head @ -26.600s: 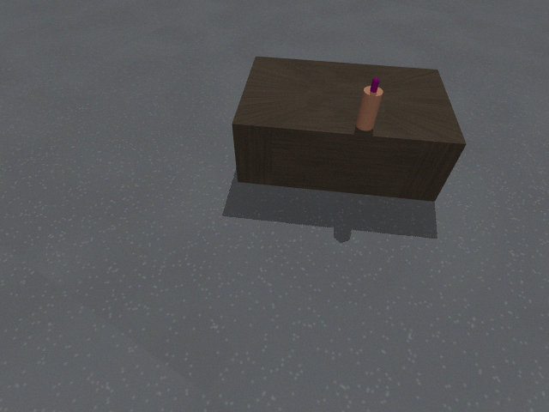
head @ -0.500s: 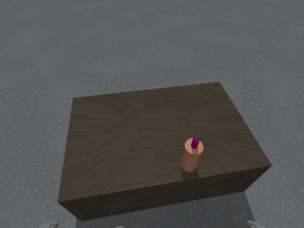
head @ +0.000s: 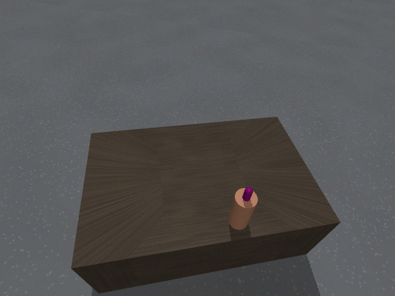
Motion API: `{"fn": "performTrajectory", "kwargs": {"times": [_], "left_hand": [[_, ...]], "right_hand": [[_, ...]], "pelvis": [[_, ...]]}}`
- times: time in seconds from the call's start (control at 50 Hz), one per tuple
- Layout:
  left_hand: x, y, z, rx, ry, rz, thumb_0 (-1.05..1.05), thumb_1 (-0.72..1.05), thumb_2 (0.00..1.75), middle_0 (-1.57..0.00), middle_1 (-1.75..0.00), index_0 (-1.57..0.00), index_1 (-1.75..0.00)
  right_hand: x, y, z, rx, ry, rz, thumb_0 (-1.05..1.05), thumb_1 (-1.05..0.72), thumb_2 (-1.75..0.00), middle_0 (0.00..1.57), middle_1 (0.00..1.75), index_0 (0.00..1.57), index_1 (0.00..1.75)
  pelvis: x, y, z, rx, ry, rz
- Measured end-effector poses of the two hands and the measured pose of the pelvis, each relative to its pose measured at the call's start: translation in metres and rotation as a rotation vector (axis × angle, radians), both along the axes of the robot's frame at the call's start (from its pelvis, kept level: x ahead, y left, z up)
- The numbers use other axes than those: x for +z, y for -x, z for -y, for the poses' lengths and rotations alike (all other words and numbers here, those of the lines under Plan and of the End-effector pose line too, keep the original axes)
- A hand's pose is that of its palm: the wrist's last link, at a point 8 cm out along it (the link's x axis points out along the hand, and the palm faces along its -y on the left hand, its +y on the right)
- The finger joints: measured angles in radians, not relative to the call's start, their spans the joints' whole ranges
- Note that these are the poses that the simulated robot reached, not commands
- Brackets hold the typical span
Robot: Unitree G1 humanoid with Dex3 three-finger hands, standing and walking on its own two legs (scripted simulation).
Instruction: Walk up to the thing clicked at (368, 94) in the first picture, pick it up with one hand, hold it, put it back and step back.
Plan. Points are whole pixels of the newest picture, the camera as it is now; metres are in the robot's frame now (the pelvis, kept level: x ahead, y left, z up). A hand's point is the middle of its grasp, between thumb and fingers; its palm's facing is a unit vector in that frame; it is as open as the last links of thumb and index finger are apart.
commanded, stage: stand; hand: right
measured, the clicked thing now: (243, 206) +0.48 -0.17 -0.30
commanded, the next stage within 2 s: step back in 1.64 s
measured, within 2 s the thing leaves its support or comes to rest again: neither
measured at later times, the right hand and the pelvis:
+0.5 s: hand out of the picture +0.05 -0.24 -0.15, palm faces -0.01 +0.94 -0.33, open 7.4 cm; pelvis +0.00 +0.01 +0.01, yaw +0 degrees
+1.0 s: hand out of the picture +0.08 -0.24 -0.15, palm faces +0.00 +0.94 -0.34, open 7.4 cm; pelvis +0.02 +0.01 +0.01, yaw +0 degrees
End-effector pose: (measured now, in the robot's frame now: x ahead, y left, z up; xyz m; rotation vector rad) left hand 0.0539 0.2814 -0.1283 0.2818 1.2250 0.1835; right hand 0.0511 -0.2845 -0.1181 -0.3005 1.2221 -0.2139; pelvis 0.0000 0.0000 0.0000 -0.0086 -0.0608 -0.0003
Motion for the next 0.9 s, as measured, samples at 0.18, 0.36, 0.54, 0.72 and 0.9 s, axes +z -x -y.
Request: {"fn": "performTrajectory", "kwargs": {"times": [0.18, 0.36, 0.54, 0.72, 0.9], "left_hand": [[0.004, 0.008, -0.013, 0.008, -0.011, -0.024, 0.01, 0.90, 0.90, -0.21, -0.30, -0.21, -0.30], [0.007, 0.021, -0.022, 0.019, -0.025, -0.068, 0.01, 0.90, 0.90, -0.21, -0.30, -0.21, -0.30], [0.007, 0.023, -0.023, 0.021, -0.025, -0.090, 0.01, 0.90, 0.90, -0.21, -0.30, -0.21, -0.30], [0.006, 0.008, -0.022, 0.014, -0.018, -0.078, 0.01, 0.90, 0.90, -0.21, -0.30, -0.21, -0.30], [0.009, -0.010, -0.023, 0.006, -0.026, -0.060, 0.01, 0.90, 0.90, -0.21, -0.30, -0.21, -0.30]], "right_hand": [[0.004, 0.006, -0.002, -0.009, 0.005, -0.023, 0.01, -0.91, -0.90, 0.20, 0.30, 0.20, 0.30], [0.003, 0.008, -0.003, -0.014, -0.001, -0.044, 0.01, -0.91, -0.90, 0.20, 0.30, 0.20, 0.30], [0.003, 0.004, -0.003, -0.014, -0.004, -0.060, 0.01, -0.91, -0.90, 0.20, 0.30, 0.20, 0.30], [0.006, -0.008, -0.003, -0.014, 0.002, -0.052, 0.01, -0.91, -0.90, 0.20, 0.30, 0.20, 0.30], [0.006, -0.022, -0.002, -0.011, 0.001, -0.045, 0.01, -0.91, -0.90, 0.20, 0.30, 0.20, 0.30]], "pelvis": [[0.004, 0.005, -0.006, 0.001, 0.001, 0.010], [0.007, 0.007, -0.009, 0.005, -0.001, 0.004], [0.007, 0.003, -0.011, 0.007, -0.002, -0.004], [0.008, -0.005, -0.012, 0.005, -0.007, -0.013], [0.008, -0.013, -0.012, 0.005, -0.010, -0.021]]}}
